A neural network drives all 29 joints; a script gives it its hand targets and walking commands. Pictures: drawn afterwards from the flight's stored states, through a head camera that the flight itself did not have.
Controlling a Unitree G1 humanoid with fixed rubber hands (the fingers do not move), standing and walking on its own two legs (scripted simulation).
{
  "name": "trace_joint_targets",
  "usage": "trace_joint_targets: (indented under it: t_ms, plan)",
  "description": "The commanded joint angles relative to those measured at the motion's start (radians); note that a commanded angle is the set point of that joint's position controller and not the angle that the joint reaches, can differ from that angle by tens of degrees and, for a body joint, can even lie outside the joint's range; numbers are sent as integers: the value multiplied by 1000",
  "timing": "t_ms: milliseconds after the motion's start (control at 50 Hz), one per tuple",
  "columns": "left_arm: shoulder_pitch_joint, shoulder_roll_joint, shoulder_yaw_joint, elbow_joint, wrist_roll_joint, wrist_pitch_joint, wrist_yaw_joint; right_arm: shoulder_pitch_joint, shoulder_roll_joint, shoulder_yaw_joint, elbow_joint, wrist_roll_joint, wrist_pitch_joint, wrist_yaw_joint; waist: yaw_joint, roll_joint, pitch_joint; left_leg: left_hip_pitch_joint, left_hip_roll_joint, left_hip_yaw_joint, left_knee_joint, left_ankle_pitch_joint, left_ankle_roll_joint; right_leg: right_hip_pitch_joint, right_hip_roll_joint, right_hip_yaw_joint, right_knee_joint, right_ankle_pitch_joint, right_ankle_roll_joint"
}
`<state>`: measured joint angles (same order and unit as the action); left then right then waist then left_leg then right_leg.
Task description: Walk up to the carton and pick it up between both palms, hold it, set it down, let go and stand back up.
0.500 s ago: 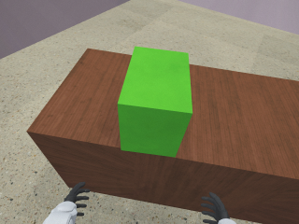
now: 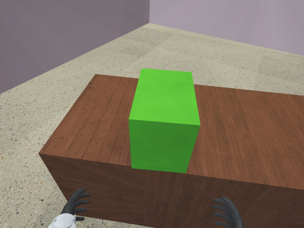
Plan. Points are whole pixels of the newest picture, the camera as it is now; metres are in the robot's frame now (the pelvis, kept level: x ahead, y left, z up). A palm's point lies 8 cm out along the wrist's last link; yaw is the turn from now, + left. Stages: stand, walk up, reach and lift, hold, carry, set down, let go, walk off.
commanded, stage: let go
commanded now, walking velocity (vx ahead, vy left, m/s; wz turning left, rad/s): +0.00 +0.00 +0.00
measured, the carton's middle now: (162, 118) +0.52 -0.02 -0.01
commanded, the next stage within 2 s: stand in 0.42 s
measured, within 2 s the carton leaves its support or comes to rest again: neither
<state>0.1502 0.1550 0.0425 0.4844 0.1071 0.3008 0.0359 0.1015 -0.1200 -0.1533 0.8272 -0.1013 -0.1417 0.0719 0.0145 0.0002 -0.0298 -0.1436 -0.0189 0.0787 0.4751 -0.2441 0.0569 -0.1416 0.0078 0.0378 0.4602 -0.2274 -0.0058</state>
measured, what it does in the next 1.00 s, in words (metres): shifts its weight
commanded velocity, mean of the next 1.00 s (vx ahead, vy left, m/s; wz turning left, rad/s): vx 0.00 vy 0.00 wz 0.00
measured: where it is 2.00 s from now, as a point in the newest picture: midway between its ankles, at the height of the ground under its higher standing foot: outside the picture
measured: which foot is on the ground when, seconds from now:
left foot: down 0.00-1.00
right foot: down 0.00-1.00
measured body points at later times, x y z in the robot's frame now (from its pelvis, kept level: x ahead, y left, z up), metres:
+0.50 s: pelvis +0.03 -0.05 +0.00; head +0.02 -0.03 +0.45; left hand +0.21 +0.18 -0.08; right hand +0.21 -0.28 -0.07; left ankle +0.02 +0.08 -0.74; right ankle +0.02 -0.13 -0.74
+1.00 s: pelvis +0.08 -0.01 +0.00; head +0.07 +0.00 +0.45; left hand +0.17 +0.22 -0.14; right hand +0.15 -0.26 -0.14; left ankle +0.02 +0.08 -0.74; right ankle +0.02 -0.13 -0.74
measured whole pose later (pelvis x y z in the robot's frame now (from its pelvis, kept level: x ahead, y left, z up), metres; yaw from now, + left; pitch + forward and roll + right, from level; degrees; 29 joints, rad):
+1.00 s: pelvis +0.08 -0.01 +0.00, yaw +1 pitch +1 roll -1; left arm 0.29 0.16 0.03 0.80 0.02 -0.02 0.04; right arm 0.29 -0.18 -0.04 0.90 -0.01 0.01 -0.03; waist 0.00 0.00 -0.06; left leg -0.17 0.02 0.06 0.53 -0.38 0.03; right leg -0.14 0.04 0.01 0.47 -0.35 -0.01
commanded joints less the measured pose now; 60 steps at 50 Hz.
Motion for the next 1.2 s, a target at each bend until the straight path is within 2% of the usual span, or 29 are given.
trace_joint_targets:
  t_ms: [0, 60, 160, 200, 240, 280, 300, 400, 420, 460, 500, 560, 580, 600, 620, 640, 680, 700, 740, 780, 840, 860, 920, 940, 960, 1040, 1060, 1100, 1180]
  plan:
    - [-65, 11, -63, -77, -59, -114, -8, -114, -139, 20, -22, 31, -106, 3, 0, 84, 96, -283, 145, -111, -292, -211, -32, 195, 43, -3, 0, 48, -67]
    - [-93, 30, -68, -74, -86, -118, -10, -118, -118, 24, -23, 28, -99, 5, -1, 18, 132, -261, 123, -73, -282, -220, -29, 155, 30, 15, -43, -32, -61]
    - [-137, 122, -40, -167, -98, -88, 7, -129, -102, -2, -144, -3, -60, -8, 7, -126, 48, -80, 70, -8, -180, -109, -20, 16, -20, 50, -136, -184, -42]
    - [-121, 163, -37, -233, -103, -84, 21, -113, -100, -17, -211, -7, -54, -16, 17, -146, 9, -23, 45, 9, -133, -74, -17, -41, -44, 72, -162, -224, -36]
    - [-114, 187, -52, -271, -112, -80, 32, -97, -107, -20, -251, -9, -50, -20, 22, -134, -30, 12, 30, 15, -103, -25, -19, -87, -59, 81, -171, -208, -33]
    - [-104, 198, -59, -258, -115, -54, 32, -81, -108, -22, -239, -7, -29, -23, 19, -116, -25, 12, 21, 16, -83, -21, -23, -123, -83, 98, -185, -231, -28]
    - [-101, 213, -65, -241, -118, -45, 33, -83, -101, -20, -220, 2, -23, -25, 23, -72, -19, -12, 24, 18, -96, -31, -19, -118, -76, 85, -168, -188, -24]
    - [8, 209, -64, -202, -92, -23, 13, 14, -87, 41, -175, 55, -12, -33, 25, 21, -8, -94, 20, 7, -138, 65, -15, 31, -59, 67, -117, 103, 2]
    - [139, 141, -27, -83, -62, -194, -6, 89, -94, 61, -118, 85, 67, -50, 19, 243, 58, -40, 123, -68, -70, 150, -21, -115, -95, 96, -126, 159, -30]
    - [100, 161, -24, -22, -62, -317, -26, 92, -71, 78, -137, 99, 120, -68, -1, 146, 72, -52, 127, -94, -43, 74, -11, -141, -102, 118, -153, 143, -25]
    - [23, 146, -20, -18, -57, -360, -35, 123, -93, 84, -137, 101, 129, -74, -30, 51, -16, -24, 131, -106, -32, 100, -19, -94, -92, 107, -114, 206, -43]
    - [28, 121, -14, 20, -64, -377, -42, 108, -161, 74, -120, 101, 122, -69, -22, -54, -125, -8, 118, -95, 33, 140, -21, -20, -91, 93, -85, 392, -49]
    - [46, 121, -7, 36, -68, -377, -37, 117, -176, 71, -121, 95, 117, -68, -28, -88, -159, 9, 123, -91, 46, 210, -19, 10, -86, 72, -48, 515, -52]
    - [67, 129, -6, 53, -75, -378, -33, 98, -188, 69, -122, 95, 112, -68, -14, -96, -179, 21, 119, -89, 58, 243, -17, 11, -84, 69, -36, 564, -49]
    - [59, 135, -1, 63, -80, -380, -32, 113, -203, 70, -117, 94, 110, -68, -17, -101, -219, 22, 121, -78, 76, 309, -16, 52, -87, 59, -7, 645, -52]
    - [74, 140, 4, 68, -82, -380, -29, 123, -200, 72, -102, 98, 109, -68, -15, -72, -244, 12, 112, -76, 89, 327, -14, 84, -83, 55, 11, 675, -51]
    - [97, 140, 13, 103, -85, -372, -21, 148, -188, 77, -85, 92, 115, -72, -15, -88, -220, -11, 114, -67, 98, 398, -15, 110, -96, 41, 37, 754, -54]
    - [135, 140, 13, 120, -87, -369, -15, 151, -195, 76, -72, 91, 117, -77, -1, -60, -196, -2, 115, -71, 97, 405, -13, 91, -101, 50, 34, 741, -51]
    - [162, 133, 12, 154, -90, -362, -6, 179, -171, 83, -48, 91, 125, -86, -2, -26, -148, 13, 118, -68, 95, 407, -13, 40, -101, 48, 22, 690, -52]
    - [160, 114, 11, 181, -92, -351, -2, 197, -167, 85, -28, 89, 132, -89, -8, 24, -83, -25, 124, -84, 64, 415, -4, 20, -92, 39, 14, 547, -50]
    - [168, 103, 9, 217, -92, -340, 6, 227, -157, 93, 4, 85, 141, -101, -14, 47, 6, -12, 146, -102, 39, 481, 9, -48, -85, 36, -5, 396, -46]
    - [183, 104, 11, 234, -89, -336, 8, 236, -160, 95, 9, 86, 142, -102, -10, 18, 41, -15, 151, -111, 27, 481, 8, -66, -79, 35, -14, 363, -45]
    - [202, 122, 14, 275, -90, -337, 10, 242, -167, 97, 40, 88, 140, -105, -10, 70, 52, 9, 157, -121, 3, 511, 19, -67, -76, 37, -36, 304, -40]
    - [185, 121, 17, 282, -91, -338, 10, 246, -167, 100, 47, 90, 138, -107, -10, 42, 40, -6, 155, -125, -6, 493, 14, -40, -75, 29, -31, 299, -43]
    - [177, 119, 16, 288, -92, -337, 11, 248, -184, 98, 53, 90, 136, -108, -13, 61, 46, -5, 157, -129, -22, 515, 17, -26, -76, 30, -27, 284, -37]
    - [215, 104, 11, 353, -97, -329, 15, 255, -179, 104, 78, 94, 129, -112, -10, 64, -14, 78, 163, -131, -31, 555, 23, -13, -73, 26, -46, 258, -30]
    - [207, 111, 13, 361, -95, -331, 15, 251, -170, 109, 84, 93, 131, -114, -8, 63, -21, 88, 159, -127, -37, 531, 26, -4, -75, 25, -56, 255, -25]
    - [203, 95, 10, 387, -97, -328, 14, 267, -175, 104, 98, 89, 132, -117, -20, 7, -23, 111, 153, -126, -46, 511, 24, -17, -74, 26, -51, 252, -25]
    - [214, 63, -1, 444, -98, -316, 16, 285, -166, 112, 141, 86, 140, -120, -22, 12, 60, 59, 145, -129, -84, 376, 23, -29, -77, 32, -86, 187, -19]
